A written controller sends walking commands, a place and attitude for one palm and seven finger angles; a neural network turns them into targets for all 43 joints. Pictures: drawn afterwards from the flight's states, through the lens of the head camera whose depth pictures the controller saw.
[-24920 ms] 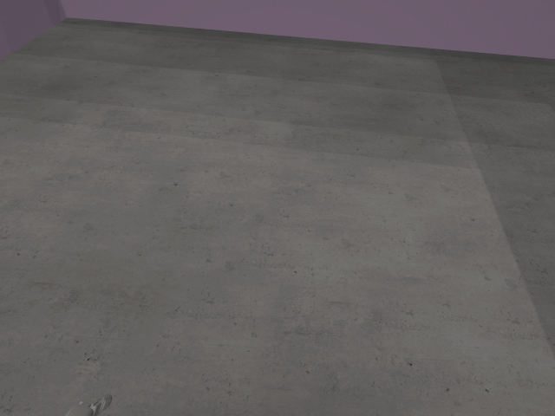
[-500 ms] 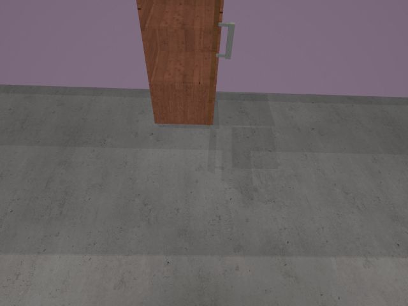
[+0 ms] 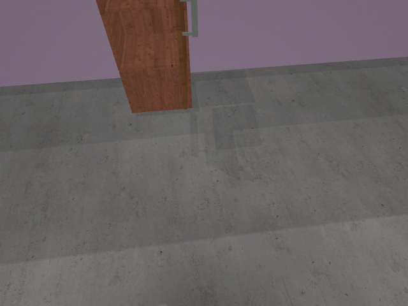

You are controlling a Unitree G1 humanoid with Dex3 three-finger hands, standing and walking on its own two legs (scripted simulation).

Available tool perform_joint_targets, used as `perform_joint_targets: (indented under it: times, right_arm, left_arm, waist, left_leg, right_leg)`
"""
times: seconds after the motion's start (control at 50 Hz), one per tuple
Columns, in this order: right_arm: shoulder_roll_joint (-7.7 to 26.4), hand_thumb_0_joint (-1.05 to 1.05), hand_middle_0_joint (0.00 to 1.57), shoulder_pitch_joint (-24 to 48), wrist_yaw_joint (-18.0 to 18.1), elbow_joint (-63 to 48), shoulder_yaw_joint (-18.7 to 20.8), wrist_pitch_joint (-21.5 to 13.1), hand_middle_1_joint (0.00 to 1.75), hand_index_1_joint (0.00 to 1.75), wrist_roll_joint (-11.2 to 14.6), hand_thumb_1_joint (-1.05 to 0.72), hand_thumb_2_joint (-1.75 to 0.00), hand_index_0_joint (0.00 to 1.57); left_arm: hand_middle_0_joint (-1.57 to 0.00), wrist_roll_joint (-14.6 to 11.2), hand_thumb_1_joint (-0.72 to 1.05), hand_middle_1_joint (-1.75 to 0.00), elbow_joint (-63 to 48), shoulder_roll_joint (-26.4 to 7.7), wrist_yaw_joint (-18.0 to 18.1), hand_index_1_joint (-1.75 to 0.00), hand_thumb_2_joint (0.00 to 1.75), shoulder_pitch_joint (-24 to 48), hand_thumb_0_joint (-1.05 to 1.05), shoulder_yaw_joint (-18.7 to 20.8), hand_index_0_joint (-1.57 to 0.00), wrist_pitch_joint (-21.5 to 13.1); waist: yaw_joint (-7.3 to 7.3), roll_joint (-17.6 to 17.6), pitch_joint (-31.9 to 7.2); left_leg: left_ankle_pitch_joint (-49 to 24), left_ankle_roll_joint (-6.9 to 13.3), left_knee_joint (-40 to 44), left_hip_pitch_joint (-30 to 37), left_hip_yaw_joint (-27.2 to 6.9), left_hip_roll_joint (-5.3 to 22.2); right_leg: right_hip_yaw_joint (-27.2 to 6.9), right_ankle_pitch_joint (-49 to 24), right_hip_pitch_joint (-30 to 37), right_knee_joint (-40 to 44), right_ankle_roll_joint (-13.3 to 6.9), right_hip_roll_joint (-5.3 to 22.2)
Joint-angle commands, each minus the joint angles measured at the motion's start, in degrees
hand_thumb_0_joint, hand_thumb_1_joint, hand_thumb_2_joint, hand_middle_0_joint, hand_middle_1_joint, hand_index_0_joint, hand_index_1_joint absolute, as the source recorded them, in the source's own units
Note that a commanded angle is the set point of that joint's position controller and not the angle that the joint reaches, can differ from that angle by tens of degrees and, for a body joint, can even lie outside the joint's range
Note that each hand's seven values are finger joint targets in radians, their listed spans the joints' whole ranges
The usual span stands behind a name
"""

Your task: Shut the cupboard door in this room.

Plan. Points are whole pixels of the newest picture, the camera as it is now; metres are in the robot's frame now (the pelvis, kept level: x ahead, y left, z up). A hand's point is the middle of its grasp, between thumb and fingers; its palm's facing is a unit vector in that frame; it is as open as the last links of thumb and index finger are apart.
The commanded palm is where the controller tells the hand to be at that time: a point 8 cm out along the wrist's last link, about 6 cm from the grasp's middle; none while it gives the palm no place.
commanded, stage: walk to a spot facing it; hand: left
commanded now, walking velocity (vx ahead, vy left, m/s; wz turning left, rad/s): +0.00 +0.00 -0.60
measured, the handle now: (189, 17) +1.05 +0.14 +0.03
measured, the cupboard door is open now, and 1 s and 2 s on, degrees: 86 86 86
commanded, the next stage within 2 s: none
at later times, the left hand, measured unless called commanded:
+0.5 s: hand out of the picture +0.07 +0.14 -0.15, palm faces -0.14 -0.96 -0.23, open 7.4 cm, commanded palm none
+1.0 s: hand (161, 227) +0.31 +0.14 -0.17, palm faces -0.47 -0.86 -0.19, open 7.4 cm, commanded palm none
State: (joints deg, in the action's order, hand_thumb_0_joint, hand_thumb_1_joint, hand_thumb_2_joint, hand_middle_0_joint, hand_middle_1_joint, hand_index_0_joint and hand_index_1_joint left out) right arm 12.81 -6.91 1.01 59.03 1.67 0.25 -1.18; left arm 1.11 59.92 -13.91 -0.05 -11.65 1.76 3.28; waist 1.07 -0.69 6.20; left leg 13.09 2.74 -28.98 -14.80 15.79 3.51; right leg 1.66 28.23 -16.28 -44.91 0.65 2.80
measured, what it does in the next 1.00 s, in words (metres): walks ahead, turning right: left foot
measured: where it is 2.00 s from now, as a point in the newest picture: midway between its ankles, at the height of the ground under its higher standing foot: (273, 245)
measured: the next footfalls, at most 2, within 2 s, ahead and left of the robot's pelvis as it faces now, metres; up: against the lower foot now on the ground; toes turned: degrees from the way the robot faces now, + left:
left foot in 0.68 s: +0.12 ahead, +0.09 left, +0.00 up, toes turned -16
right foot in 1.22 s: +0.28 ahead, -0.21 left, +0.00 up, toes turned -48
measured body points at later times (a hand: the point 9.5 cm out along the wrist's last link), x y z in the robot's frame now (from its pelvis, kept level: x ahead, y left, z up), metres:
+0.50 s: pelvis +0.01 -0.04 +0.01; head +0.05 -0.06 +0.46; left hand +0.07 +0.19 -0.13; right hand +0.05 -0.33 -0.13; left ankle +0.01 +0.12 -0.66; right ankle -0.01 -0.13 -0.73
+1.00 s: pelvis +0.14 -0.01 +0.01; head +0.18 +0.00 +0.46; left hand +0.34 +0.19 -0.15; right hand -0.01 -0.20 -0.12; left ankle +0.09 +0.10 -0.73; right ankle +0.10 -0.17 -0.62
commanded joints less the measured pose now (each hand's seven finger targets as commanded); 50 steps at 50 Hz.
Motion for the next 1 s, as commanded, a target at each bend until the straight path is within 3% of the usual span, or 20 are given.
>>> perform_joint_targets:
  times: [0.0,0.06,0.08,0.1,0.12,0.14,0.2,0.26,0.36,0.52,0.56,0.62,0.64,0.66,0.68,0.7,0.74,0.78,0.88,0.98]
  right_arm:
    - [11.44,0.00,0.20,-1.53,0.39,-3.35,3.97,-0.27,0.30,0.30,-0.24,-0.90,-0.90,0.20]
    - [10.90,0.00,0.20,1.27,0.04,-4.41,4.27,0.41,0.30,0.30,0.10,-0.90,-0.90,0.20]
    - [8.23,0.00,0.20,1.30,-0.14,-5.28,3.87,0.91,0.30,0.30,0.44,-0.90,-0.90,0.20]
    - [3.42,0.00,0.20,2.45,-0.65,-7.94,2.77,1.24,0.30,0.30,0.51,-0.90,-0.90,0.20]
    - [5.32,0.00,0.20,4.82,-0.53,-8.94,3.02,1.70,0.30,0.30,0.57,-0.90,-0.90,0.20]
    - [5.56,0.00,0.20,3.69,-0.66,-8.10,3.57,2.21,0.30,0.30,0.60,-0.90,-0.90,0.20]
    - [5.61,0.00,0.20,1.61,-0.50,-6.55,3.71,2.00,0.30,0.30,0.08,-0.90,-0.90,0.20]
    - [5.03,0.00,0.20,-0.56,-0.18,-5.81,3.50,1.51,0.30,0.30,0.24,-0.90,-0.90,0.20]
    - [5.24,0.00,0.20,1.48,0.24,-7.69,3.12,1.17,0.30,0.30,-0.12,-0.90,-0.90,0.20]
    - [5.10,0.00,0.20,6.09,-0.63,-11.67,2.36,-0.93,0.30,0.30,0.17,-0.90,-0.90,0.20]
    - [4.93,0.00,0.20,5.01,-0.65,-12.00,2.34,-1.35,0.30,0.30,0.52,-0.90,-0.90,0.20]
    - [5.41,0.00,0.20,-4.27,-0.32,-9.86,2.44,-2.18,0.30,0.30,0.78,-0.90,-0.90,0.20]
    - [8.23,0.00,0.20,-9.41,0.36,-8.25,2.99,-2.74,0.30,0.30,0.89,-0.90,-0.90,0.20]
    - [13.93,0.00,0.20,-14.82,0.51,-7.25,4.44,-2.90,0.30,0.30,0.39,-0.90,-0.90,0.20]
    - [17.11,0.00,0.20,-16.60,0.46,-7.58,5.04,-2.46,0.30,0.30,0.15,-0.90,-0.90,0.20]
    - [15.62,0.00,0.20,-13.71,0.30,-8.68,4.51,-2.11,0.30,0.30,0.00,-0.90,-0.90,0.20]
    - [10.20,0.00,0.20,-8.46,0.15,-9.49,3.08,-2.78,0.30,0.30,-0.09,-0.90,-0.90,0.20]
    - [7.31,0.00,0.20,-9.00,0.18,-8.95,2.13,-3.72,0.30,0.30,0.14,-0.90,-0.90,0.20]
    - [4.42,0.00,0.20,-17.33,0.76,-5.23,1.50,-5.06,0.30,0.30,0.53,-0.90,-0.90,0.20]
    - [3.07,0.00,0.20,-22.04,0.89,-2.47,1.31,-5.08,0.30,0.30,0.03,-0.90,-0.90,0.20]
  left_arm:
    - [-0.20,0.27,0.90,-0.30,-4.96,-3.55,-0.08,-0.30,0.90,-3.60,0.00,1.77,-0.20,-0.66]
    - [-0.20,0.14,0.90,-0.30,-3.77,-3.96,-0.18,-0.30,0.90,-9.87,0.00,2.55,-0.20,-1.06]
    - [-0.20,0.55,0.90,-0.30,-3.75,-6.70,0.17,-0.30,0.90,-11.75,0.00,3.10,-0.20,-1.66]
    - [-0.20,1.02,0.90,-0.30,-4.77,-12.83,0.89,-0.30,0.90,-10.57,0.00,3.89,-0.20,-2.53]
    - [-0.20,0.10,0.90,-0.30,-5.68,-12.94,1.31,-0.30,0.90,-9.73,0.00,3.82,-0.20,-2.28]
    - [-0.20,-0.02,0.90,-0.30,-6.60,-11.42,1.44,-0.30,0.90,-6.35,0.00,4.08,-0.20,-2.29]
    - [-0.20,-0.04,0.90,-0.30,-7.70,-8.30,1.30,-0.30,0.90,-2.17,0.00,3.48,-0.20,-2.63]
    - [-0.20,-0.28,0.90,-0.30,-7.05,-8.26,1.14,-0.30,0.90,-4.91,0.00,3.59,-0.20,-3.29]
    - [-0.20,-0.31,0.90,-0.30,-5.61,-7.79,0.87,-0.30,0.90,-9.74,0.00,3.96,-0.20,-3.68]
    - [-0.20,0.35,0.90,-0.30,-5.72,-9.50,0.23,-0.30,0.90,-10.17,0.00,4.29,-0.20,-4.47]
    - [-0.20,0.41,0.90,-0.30,-6.18,-10.07,0.12,-0.30,0.90,-8.71,0.00,4.36,-0.20,-4.38]
    - [-0.20,-0.15,0.90,-0.30,-8.17,-10.23,-0.25,-0.30,0.90,-2.08,0.00,4.41,-0.20,-4.01]
    - [-0.20,-0.27,0.90,-0.30,-9.24,-7.63,-0.43,-0.30,0.90,-0.58,0.00,3.74,-0.20,-4.03]
    - [-0.20,-0.69,0.90,-0.30,-10.15,-3.57,-0.96,-0.30,0.90,-0.99,0.00,2.91,-0.20,-4.08]
    - [-0.20,-0.31,0.90,-0.30,-11.80,-3.81,-1.07,-0.30,0.90,1.05,0.00,3.06,-0.20,-4.10]
    - [-0.20,0.19,0.90,-0.30,-12.66,-5.22,-1.48,-0.30,0.90,2.56,0.00,3.65,-0.20,-3.93]
    - [-0.20,0.98,0.90,-0.30,-9.81,-5.45,-2.27,-0.30,0.90,0.05,0.00,4.58,-0.20,-3.17]
    - [-0.20,1.07,0.90,-0.30,-8.42,-3.49,-2.79,-0.30,0.90,-2.66,0.00,4.25,-0.20,-2.75]
    - [-0.20,0.79,0.90,-0.30,-8.77,-0.78,-2.43,-0.30,0.90,-1.69,0.00,3.41,-0.20,-2.20]
    - [-0.20,0.61,0.90,-0.30,-11.76,0.36,-3.10,-0.30,0.90,7.17,0.00,2.38,-0.20,-2.13]
  waist:
    - [-0.48,7.32,-8.69]
    - [2.72,2.83,-8.99]
    - [4.01,-7.54,-7.71]
    - [4.24,-24.17,-3.89]
    - [4.54,-17.38,-2.35]
    - [2.40,-11.68,-0.32]
    - [0.13,-7.50,-0.69]
    - [0.29,-4.00,-7.72]
    - [2.37,-5.49,-9.94]
    - [3.98,-7.10,-7.19]
    - [3.36,-7.79,-6.81]
    - [-2.09,-7.02,-7.24]
    - [-4.56,-0.63,-8.40]
    - [-6.82,16.71,-10.72]
    - [-7.46,19.84,-6.87]
    - [-6.09,13.29,-1.63]
    - [-1.73,10.69,2.59]
    - [-0.14,9.33,2.88]
    - [-0.54,7.28,-1.22]
    - [-2.53,8.38,2.02]
  left_leg:
    - [-10.59,6.42,9.26,6.41,-13.73,20.10]
    - [-0.49,1.36,0.27,-3.62,-7.09,16.61]
    - [7.22,-2.60,-11.74,-9.97,-2.84,11.72]
    - [22.46,-6.51,-27.36,-20.55,-3.47,2.83]
    - [21.30,-5.61,-33.26,-18.61,-11.39,1.96]
    - [16.47,-4.95,-36.53,-18.35,-13.44,2.83]
    - [8.24,-5.72,-38.12,-18.83,-15.60,3.01]
    - [6.49,-6.72,-35.61,-18.34,-15.66,1.62]
    - [6.81,-7.86,-33.90,-21.64,-16.63,1.38]
    - [12.22,-7.01,-18.16,-17.56,-15.12,-0.32]
    - [13.17,-6.25,-13.31,-12.43,-14.90,-1.29]
    - [3.42,-5.71,1.66,7.84,-13.09,-2.85]
    - [5.11,-4.98,7.06,20.26,-16.69,1.58]
    - [18.81,-2.48,13.90,27.60,-33.75,15.96]
    - [28.28,2.21,20.18,20.73,-44.03,26.12]
    - [32.26,3.95,22.92,11.91,-43.24,26.52]
    - [25.87,-0.73,23.49,4.97,-33.47,19.64]
    - [10.10,-4.61,20.88,5.24,-21.70,14.58]
    - [-24.95,-6.02,14.11,13.58,-10.22,12.64]
    - [-29.83,-2.28,14.35,16.94,-6.26,13.60]
  right_leg:
    - [0.01,0.88,-4.25,-3.84,0.01,2.17]
    - [3.13,-12.18,7.95,10.12,0.14,0.46]
    - [-4.42,-16.39,10.97,20.43,-1.57,5.17]
    - [-27.95,-21.27,6.76,30.95,-6.91,18.68]
    - [-29.03,-20.85,1.19,32.79,-10.54,20.57]
    - [-24.93,-12.42,-1.83,33.42,-10.26,17.90]
    - [-20.51,-19.28,0.34,29.42,-8.10,12.57]
    - [-17.69,-33.34,10.05,25.14,-7.43,10.30]
    - [-21.66,-27.95,16.83,26.27,-7.25,9.62]
    - [-27.88,-16.17,14.72,28.98,-12.85,9.55]
    - [-28.30,-15.55,10.95,28.35,-12.56,9.21]
    - [-23.26,-9.95,-3.67,23.72,-8.43,3.77]
    - [-20.15,-6.00,-13.78,17.49,-5.93,-0.20]
    - [-11.11,3.15,-24.19,2.36,-2.69,-7.35]
    - [-5.15,6.24,-28.27,-9.25,-0.69,-5.13]
    - [-6.16,2.63,-26.78,-14.63,-0.51,-1.95]
    - [-5.03,-6.76,-25.06,-21.76,0.09,-0.39]
    - [-3.80,-14.53,-24.16,-25.23,0.86,0.18]
    - [-1.68,-18.95,-28.41,-30.45,1.56,-0.35]
    - [3.15,-19.75,-31.19,-20.23,1.17,0.57]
